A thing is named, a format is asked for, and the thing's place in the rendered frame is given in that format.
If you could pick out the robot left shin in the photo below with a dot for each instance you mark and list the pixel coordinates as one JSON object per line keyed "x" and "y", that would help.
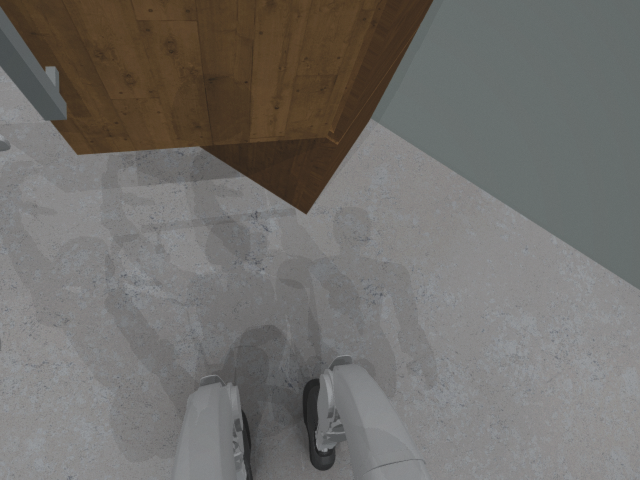
{"x": 238, "y": 446}

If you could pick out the cupboard door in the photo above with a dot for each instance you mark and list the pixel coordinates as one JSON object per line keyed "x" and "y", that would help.
{"x": 159, "y": 74}

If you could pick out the robot shin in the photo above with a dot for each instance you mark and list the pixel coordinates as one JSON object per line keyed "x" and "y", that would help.
{"x": 328, "y": 433}
{"x": 238, "y": 446}

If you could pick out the handle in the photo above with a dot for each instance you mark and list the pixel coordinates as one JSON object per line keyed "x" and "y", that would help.
{"x": 40, "y": 87}

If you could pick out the robot right shin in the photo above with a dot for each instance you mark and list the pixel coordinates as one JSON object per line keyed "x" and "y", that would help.
{"x": 328, "y": 433}

